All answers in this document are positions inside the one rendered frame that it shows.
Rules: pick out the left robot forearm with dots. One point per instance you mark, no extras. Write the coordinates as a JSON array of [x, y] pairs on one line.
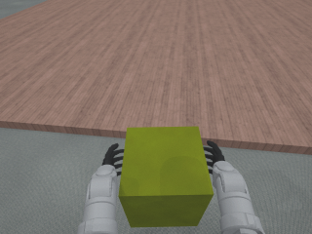
[[99, 216]]

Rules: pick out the carton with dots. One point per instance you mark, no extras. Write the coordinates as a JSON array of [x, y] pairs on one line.
[[165, 180]]

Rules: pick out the right robot hand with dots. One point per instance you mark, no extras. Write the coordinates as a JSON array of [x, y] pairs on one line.
[[217, 154]]

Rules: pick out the left robot hand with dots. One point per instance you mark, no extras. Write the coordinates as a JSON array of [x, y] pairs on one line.
[[109, 157]]

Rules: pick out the right robot forearm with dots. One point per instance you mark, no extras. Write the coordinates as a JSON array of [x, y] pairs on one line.
[[234, 200]]

